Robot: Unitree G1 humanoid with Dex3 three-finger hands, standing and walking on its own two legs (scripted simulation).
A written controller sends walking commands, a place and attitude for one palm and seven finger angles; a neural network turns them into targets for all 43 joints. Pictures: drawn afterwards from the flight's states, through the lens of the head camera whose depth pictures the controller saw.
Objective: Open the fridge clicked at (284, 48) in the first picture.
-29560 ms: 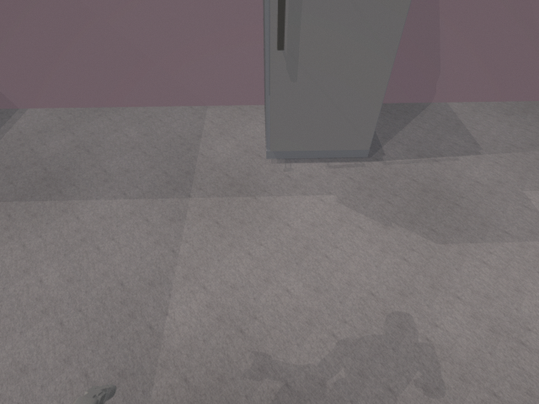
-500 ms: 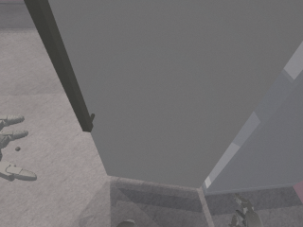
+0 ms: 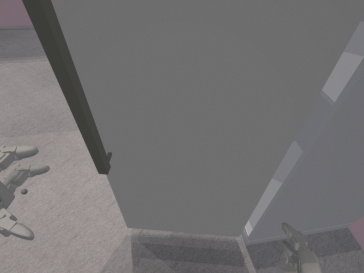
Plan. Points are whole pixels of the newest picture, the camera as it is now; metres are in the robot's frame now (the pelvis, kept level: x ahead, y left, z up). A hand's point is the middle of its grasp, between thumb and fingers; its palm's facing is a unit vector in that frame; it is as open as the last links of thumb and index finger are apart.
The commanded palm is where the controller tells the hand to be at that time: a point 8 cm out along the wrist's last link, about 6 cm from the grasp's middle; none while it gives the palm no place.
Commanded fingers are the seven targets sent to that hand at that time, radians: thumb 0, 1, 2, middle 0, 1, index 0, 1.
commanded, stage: draw the hand back to the body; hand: left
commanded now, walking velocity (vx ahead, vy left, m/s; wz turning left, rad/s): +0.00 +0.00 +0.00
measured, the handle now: (83, 99) +0.42 +0.27 +0.18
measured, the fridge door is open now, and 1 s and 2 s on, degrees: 76 76 76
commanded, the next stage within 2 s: step back with the hand held close in 1.22 s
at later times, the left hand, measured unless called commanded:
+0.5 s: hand (23, 186) +0.21 +0.29 +0.15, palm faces +0.49 -0.79 -0.36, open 12.2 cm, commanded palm +0.16 +0.32 +0.17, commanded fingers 0.00 0.32 0.62 -0.22 -0.64 -0.22 -0.64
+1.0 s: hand (51, 168) +0.23 +0.24 +0.18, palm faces +0.45 -0.80 -0.40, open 7.7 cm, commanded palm +0.18 +0.28 +0.20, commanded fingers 0.00 0.90 0.90 -0.20 -0.30 -0.20 -0.30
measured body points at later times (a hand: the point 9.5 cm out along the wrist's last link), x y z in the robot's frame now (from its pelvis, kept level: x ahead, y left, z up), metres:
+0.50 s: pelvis +0.01 +0.00 +0.02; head +0.00 -0.01 +0.47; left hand +0.18 +0.33 +0.17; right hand +0.19 -0.21 -0.06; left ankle +0.04 +0.10 -0.71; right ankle +0.00 -0.12 -0.71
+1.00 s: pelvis +0.04 -0.03 +0.03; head +0.03 -0.05 +0.48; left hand +0.20 +0.28 +0.21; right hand +0.25 -0.24 -0.05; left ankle +0.04 +0.10 -0.71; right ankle +0.00 -0.12 -0.71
